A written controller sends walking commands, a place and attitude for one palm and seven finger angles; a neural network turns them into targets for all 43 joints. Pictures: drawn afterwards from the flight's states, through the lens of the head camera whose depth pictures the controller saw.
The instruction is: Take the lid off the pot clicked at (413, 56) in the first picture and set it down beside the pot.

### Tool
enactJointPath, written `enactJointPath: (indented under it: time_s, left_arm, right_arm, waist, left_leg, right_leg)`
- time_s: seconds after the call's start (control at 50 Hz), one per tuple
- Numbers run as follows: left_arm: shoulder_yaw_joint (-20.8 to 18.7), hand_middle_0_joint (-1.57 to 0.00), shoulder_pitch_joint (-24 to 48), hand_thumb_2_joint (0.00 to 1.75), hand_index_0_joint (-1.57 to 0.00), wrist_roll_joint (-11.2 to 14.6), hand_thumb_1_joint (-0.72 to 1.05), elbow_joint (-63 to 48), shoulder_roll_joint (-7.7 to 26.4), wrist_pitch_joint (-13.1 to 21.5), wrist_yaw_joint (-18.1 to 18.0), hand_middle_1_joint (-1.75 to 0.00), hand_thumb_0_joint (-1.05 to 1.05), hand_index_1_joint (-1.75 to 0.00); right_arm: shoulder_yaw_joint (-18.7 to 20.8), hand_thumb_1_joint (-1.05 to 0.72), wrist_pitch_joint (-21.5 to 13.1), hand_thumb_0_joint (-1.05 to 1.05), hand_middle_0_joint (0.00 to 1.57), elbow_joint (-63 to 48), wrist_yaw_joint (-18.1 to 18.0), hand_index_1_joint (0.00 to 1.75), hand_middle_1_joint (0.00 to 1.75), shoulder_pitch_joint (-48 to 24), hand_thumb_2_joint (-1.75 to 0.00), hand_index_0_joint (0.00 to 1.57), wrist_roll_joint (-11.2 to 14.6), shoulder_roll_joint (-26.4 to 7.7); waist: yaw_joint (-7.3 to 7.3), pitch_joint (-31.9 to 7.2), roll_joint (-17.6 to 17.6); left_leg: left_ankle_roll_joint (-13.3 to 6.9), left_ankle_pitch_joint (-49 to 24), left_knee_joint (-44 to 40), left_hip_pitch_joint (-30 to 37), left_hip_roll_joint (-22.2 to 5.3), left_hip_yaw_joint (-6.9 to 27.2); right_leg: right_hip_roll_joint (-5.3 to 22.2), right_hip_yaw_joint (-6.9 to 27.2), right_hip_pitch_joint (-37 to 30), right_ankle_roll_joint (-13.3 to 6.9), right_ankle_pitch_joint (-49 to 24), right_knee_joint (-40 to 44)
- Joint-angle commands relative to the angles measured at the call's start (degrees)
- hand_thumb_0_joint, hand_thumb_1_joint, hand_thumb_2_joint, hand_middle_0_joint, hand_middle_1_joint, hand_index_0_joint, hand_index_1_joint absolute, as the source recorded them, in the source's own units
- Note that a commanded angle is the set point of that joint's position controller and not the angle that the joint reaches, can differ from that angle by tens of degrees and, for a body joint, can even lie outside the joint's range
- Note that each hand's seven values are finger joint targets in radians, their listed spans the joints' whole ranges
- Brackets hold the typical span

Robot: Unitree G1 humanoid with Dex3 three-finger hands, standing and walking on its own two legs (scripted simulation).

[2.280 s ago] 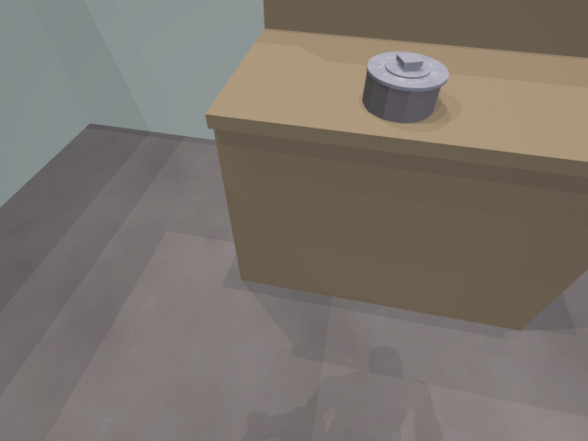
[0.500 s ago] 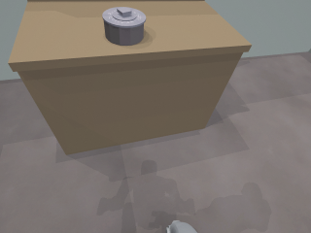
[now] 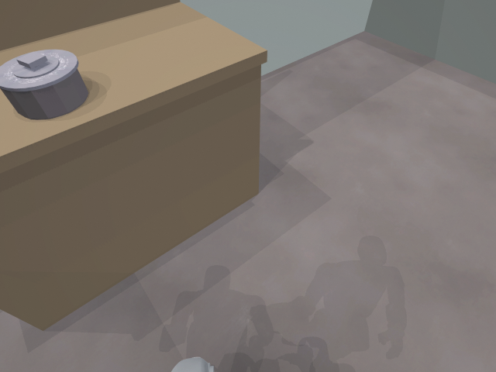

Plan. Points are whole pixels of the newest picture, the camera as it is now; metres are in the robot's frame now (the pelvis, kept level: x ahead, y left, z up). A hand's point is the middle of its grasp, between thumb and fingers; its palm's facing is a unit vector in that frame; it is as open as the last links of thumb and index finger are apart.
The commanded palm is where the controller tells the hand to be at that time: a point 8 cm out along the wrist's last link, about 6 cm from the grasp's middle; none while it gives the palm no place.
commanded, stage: walk to a spot facing it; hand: left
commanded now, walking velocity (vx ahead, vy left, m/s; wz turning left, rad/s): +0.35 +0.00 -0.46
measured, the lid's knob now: (32, 60) +0.76 +0.56 +0.12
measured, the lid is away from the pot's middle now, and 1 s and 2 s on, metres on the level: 0.00 0.00 0.00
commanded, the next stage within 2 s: turn to face it in 0.66 s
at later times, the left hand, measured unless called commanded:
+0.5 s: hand (141, 306) +0.27 +0.24 -0.17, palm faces -0.20 -0.97 -0.17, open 7.4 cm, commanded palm none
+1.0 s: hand (223, 232) +0.45 +0.08 -0.16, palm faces -0.44 -0.88 -0.21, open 7.3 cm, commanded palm none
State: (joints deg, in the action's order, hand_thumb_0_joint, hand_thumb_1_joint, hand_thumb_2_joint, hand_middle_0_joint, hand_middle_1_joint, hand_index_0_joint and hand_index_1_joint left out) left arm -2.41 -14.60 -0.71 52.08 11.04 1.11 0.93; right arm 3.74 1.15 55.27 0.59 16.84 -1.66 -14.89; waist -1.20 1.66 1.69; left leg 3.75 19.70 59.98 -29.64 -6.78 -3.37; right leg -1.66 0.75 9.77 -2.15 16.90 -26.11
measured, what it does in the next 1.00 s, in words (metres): walks ahead, turning right: left foot, then right foot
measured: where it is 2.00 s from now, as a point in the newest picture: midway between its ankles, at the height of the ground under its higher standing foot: outside the picture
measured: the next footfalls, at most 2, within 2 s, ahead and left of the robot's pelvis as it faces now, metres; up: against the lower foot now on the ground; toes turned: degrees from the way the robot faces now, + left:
left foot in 0.24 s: +0.22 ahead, +0.14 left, +0.00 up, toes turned -3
right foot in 0.78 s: +0.31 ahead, -0.12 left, +0.00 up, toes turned -33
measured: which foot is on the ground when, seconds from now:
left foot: up 0.00-0.22, down 0.24-0.78, up 0.80-1.00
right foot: down 0.00-0.24, up 0.26-0.76, down 0.78-1.00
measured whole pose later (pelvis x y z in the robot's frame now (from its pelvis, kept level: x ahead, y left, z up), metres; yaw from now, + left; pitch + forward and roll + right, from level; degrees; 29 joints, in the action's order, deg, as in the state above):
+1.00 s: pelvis +0.26 -0.01 -0.01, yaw -24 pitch -2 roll +0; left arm -1.4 -6.6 -1.1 53.2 8.5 -0.2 -1.3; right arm 2.1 2.0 57.4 -1.3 16.8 -0.7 -9.3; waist -4.0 3.1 1.9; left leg 2.5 23.7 62.3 -25.7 -6.0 -2.1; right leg -0.3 -10.3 17.1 -5.2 12.0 -30.3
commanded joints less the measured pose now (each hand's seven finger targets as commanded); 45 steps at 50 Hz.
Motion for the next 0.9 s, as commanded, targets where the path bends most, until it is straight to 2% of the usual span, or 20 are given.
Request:
enactJointPath:
  time_s: [0.0,0.12,0.16,0.18,0.2,0.22,0.24,0.26,0.3,0.36,0.42,0.48,0.64,0.7,0.72,0.74,0.76,0.78,0.8,0.88]
  left_arm:
    - [-3.4,-0.2,-4.3,0.9,-0.2,-0.3,0.9,-1.6,11.9,2.0,-0.7,-0.3,0.0,-0.3]
    - [-3.6,-0.2,-5.6,0.9,-0.2,-0.7,0.9,-0.6,11.9,2.0,-0.9,-0.3,0.0,-0.3]
    - [-3.8,-0.2,-3.8,0.9,-0.2,-0.7,0.9,-0.9,12.0,1.8,-1.0,-0.3,0.0,-0.3]
    - [-3.9,-0.2,-3.1,0.9,-0.2,-0.5,0.9,-1.0,11.6,1.8,-0.9,-0.3,0.0,-0.3]
    - [-3.7,-0.2,-2.8,0.9,-0.2,-0.3,0.9,-0.8,9.4,1.7,-0.7,-0.3,0.0,-0.3]
    - [-3.3,-0.2,-5.1,0.9,-0.2,0.7,0.9,-1.7,5.7,1.4,0.1,-0.3,0.0,-0.3]
    - [-3.1,-0.2,-4.8,0.9,-0.2,0.2,0.9,-2.6,5.5,1.7,0.2,-0.3,0.0,-0.3]
    - [-3.5,-0.2,-3.8,0.9,-0.2,-0.2,0.9,-2.6,6.5,1.8,0.4,-0.3,0.0,-0.3]
    - [-3.5,-0.2,-2.7,0.9,-0.2,-0.7,0.9,-0.7,6.1,1.3,1.3,-0.3,0.0,-0.3]
    - [-3.2,-0.2,-6.3,0.9,-0.2,-0.8,0.9,0.9,3.3,-0.9,1.6,-0.3,0.0,-0.3]
    - [-3.0,-0.2,-5.6,0.9,-0.2,-0.7,0.9,0.6,2.5,-2.1,1.4,-0.3,0.0,-0.3]
    - [-2.8,-0.2,-0.7,0.9,-0.2,-0.8,0.9,-1.2,1.9,-2.8,1.5,-0.3,0.0,-0.3]
    - [-2.1,-0.2,9.5,0.9,-0.2,-0.7,0.9,-4.7,2.1,-2.5,1.4,-0.3,0.0,-0.3]
    - [-2.4,-0.2,6.1,0.9,-0.2,-0.9,0.9,-4.6,4.2,-1.6,1.0,-0.3,0.0,-0.3]
    - [-3.0,-0.2,0.3,0.9,-0.2,-1.1,0.9,-3.3,5.7,-0.9,0.8,-0.3,0.0,-0.3]
    - [-4.0,-0.2,-6.1,0.9,-0.2,-1.4,0.9,-1.5,10.3,0.1,0.1,-0.3,0.0,-0.3]
    - [-4.9,-0.2,-9.7,0.9,-0.2,-0.6,0.9,-0.5,15.5,0.6,-0.8,-0.3,0.0,-0.3]
    - [-4.4,-0.2,-9.8,0.9,-0.2,0.7,0.9,-0.4,14.7,0.1,-1.8,-0.3,0.0,-0.3]
    - [-3.6,-0.2,-5.1,0.9,-0.2,0.4,0.9,-0.9,10.9,-0.1,-2.5,-0.3,0.0,-0.3]
    - [-1.2,-0.2,5.7,0.9,-0.2,-0.2,0.9,-2.5,5.7,0.2,-3.1,-0.3,0.0,-0.3]
  right_arm:
    - [1.1,-0.9,-2.7,0.0,0.2,-7.6,0.6,0.3,0.3,-6.3,-0.9,0.2,0.1,-2.8]
    - [0.7,-0.9,-4.2,0.0,0.2,-10.3,0.7,0.3,0.3,-10.2,-0.9,0.2,0.6,-1.7]
    - [0.7,-0.9,-4.8,0.0,0.2,-9.6,0.3,0.3,0.3,-7.2,-0.9,0.2,0.8,-2.0]
    - [1.0,-0.9,-5.2,0.0,0.2,-8.1,-0.2,0.3,0.3,-2.4,-0.9,0.2,0.6,-2.8]
    - [1.7,-0.9,-5.5,0.0,0.2,-5.4,-1.1,0.3,0.3,6.7,-0.9,0.2,0.5,-6.4]
    - [3.4,-0.9,-5.8,0.0,0.2,-3.9,-1.7,0.3,0.3,14.8,-0.9,0.2,-0.7,-14.0]
    - [2.7,-0.9,-5.2,0.0,0.2,-3.9,-1.8,0.3,0.3,15.7,-0.9,0.2,-0.2,-14.3]
    - [2.0,-0.9,-4.8,0.0,0.2,-5.4,-1.6,0.3,0.3,10.1,-0.9,0.2,-0.3,-11.9]
    - [-0.1,-0.9,-5.7,0.0,0.2,-6.6,-1.9,0.3,0.3,2.4,-0.9,0.2,0.3,-5.0]
    - [-1.3,-0.9,-6.6,0.0,0.2,-4.9,-2.3,0.3,0.3,1.6,-0.9,0.2,1.0,-1.2]
    - [-1.3,-0.9,-6.5,0.0,0.2,-3.7,-2.6,0.3,0.3,3.5,-0.9,0.2,1.2,-1.4]
    - [-0.6,-0.9,-5.9,0.0,0.2,-2.7,-2.6,0.3,0.3,5.1,-0.9,0.2,1.0,-2.1]
    - [0.6,-0.9,-3.8,0.0,0.2,-1.0,-2.4,0.3,0.3,6.8,-0.9,0.2,0.2,-3.8]
    - [1.5,-0.9,-3.2,0.0,0.2,-1.5,-2.1,0.3,0.3,5.5,-0.9,0.2,0.4,-5.4]
    - [1.6,-0.9,-3.1,0.0,0.2,-2.1,-2.0,0.3,0.3,4.7,-0.9,0.2,0.5,-5.7]
    - [1.1,-0.9,-2.9,0.0,0.2,-2.6,-1.4,0.3,0.3,5.9,-0.9,0.2,1.2,-4.2]
    - [0.2,-0.9,-2.9,0.0,0.2,-3.6,-1.6,0.3,0.3,8.3,-0.9,0.2,1.7,0.1]
    - [0.0,-0.9,-2.2,0.0,0.2,-3.8,-2.5,0.3,0.3,5.5,-0.9,0.2,1.8,-1.0]
    - [-0.2,-0.9,-1.6,0.0,0.2,-2.9,-2.4,0.3,0.3,4.3,-0.9,0.2,1.7,0.0]
    - [-0.9,-0.9,0.7,0.0,0.2,1.6,-2.2,0.3,0.3,7.8,-0.9,0.2,0.6,2.1]
  waist:
    - [2.06,1.9,-8.3]
    - [2.91,3.0,-10.8]
    - [0.99,2.7,-10.6]
    - [-1.24,1.1,-9.0]
    - [-5.01,-4.5,-0.4]
    - [-7.18,-10.5,17.9]
    - [-5.88,-9.2,16.8]
    - [-4.01,-3.7,9.5]
    - [-0.32,2.4,4.2]
    - [2.95,1.3,7.8]
    - [3.17,-0.7,5.8]
    - [1.99,0.5,3.6]
    - [-1.45,1.9,6.4]
    - [0.79,-0.7,5.0]
    - [4.1,-3.8,3.1]
    - [6.67,-10.5,-6.3]
    - [5.88,-18.0,-18.5]
    - [6.46,-20.2,-12.9]
    - [4.4,-14.2,-8.2]
    - [-1.75,-4.3,-6.0]
  left_leg:
    - [0.3,-5.0,-4.5,-7.1,0.2,0.4]
    - [-1.0,-3.4,-16.9,0.1,2.7,0.0]
    - [-1.6,-3.8,-23.8,9.1,4.4,-0.8]
    - [-1.9,-5.9,-29.2,18.5,5.4,-1.1]
    - [-2.6,-4.0,-32.4,32.6,2.4,2.6]
    - [-7.5,6.5,-40.3,42.9,-16.8,27.1]
    - [-10.8,13.7,-48.2,38.6,-22.8,37.8]
    - [-12.5,16.7,-49.9,30.9,-22.0,35.0]
    - [-10.3,6.5,-49.8,20.8,-16.7,21.0]
    - [-6.8,-23.7,-46.2,18.2,-10.9,2.4]
    - [-8.6,-38.8,-44.1,22.1,-10.8,-3.4]
    - [-10.7,-39.7,-43.4,25.0,-12.0,-4.9]
    - [-10.6,-44.3,-37.7,30.0,-13.5,-10.4]
    - [-8.8,-50.3,-27.8,28.8,-14.6,-11.7]
    - [-6.5,-47.9,-18.3,25.7,-13.3,-12.9]
    - [-3.4,-30.8,-2.9,14.0,-9.6,-14.2]
    - [0.4,16.6,15.6,-2.0,2.1,-10.9]
    - [-1.3,18.2,17.4,-0.4,1.3,0.8]
    - [-1.8,12.4,17.5,0.0,-0.1,1.9]
    - [-1.7,3.0,9.9,6.6,-0.7,3.6]
  right_leg:
    - [13.5,15.7,-2.0,-9.7,-2.9,13.8]
    - [13.4,17.9,-0.6,-9.4,-5.5,11.6]
    - [12.0,17.4,2.7,-8.1,-8.0,8.1]
    - [9.5,15.8,6.7,-6.5,-10.0,2.3]
    - [5.2,12.7,12.0,-4.6,-11.0,-10.8]
    - [-3.7,3.2,24.6,-0.6,10.2,-31.4]
    - [-2.5,4.3,29.4,0.0,15.0,-43.4]
    - [1.7,5.2,30.3,-0.2,11.3,-48.0]
    - [5.2,3.1,29.2,0.6,1.8,-49.9]
    - [5.7,1.3,24.9,2.7,-3.7,-47.3]
    - [5.6,-0.5,26.9,3.9,-4.8,-44.7]
    - [6.5,-2.2,30.0,4.7,-6.5,-38.5]
    - [5.2,-7.2,24.5,3.1,-3.2,-18.1]
    - [2.8,-8.8,14.2,1.2,-1.7,-12.0]
    - [1.9,-8.6,5.0,0.4,-6.0,-6.4]
    - [9.3,0.4,-11.4,-3.1,-23.3,-3.0]
    - [26.8,24.6,-23.2,-11.5,-53.3,-2.1]
    - [26.5,19.2,-20.3,-13.7,-55.5,-0.6]
    - [23.4,13.9,-13.6,-12.2,-47.7,1.6]
    - [18.0,2.2,7.5,-7.5,-24.2,9.2]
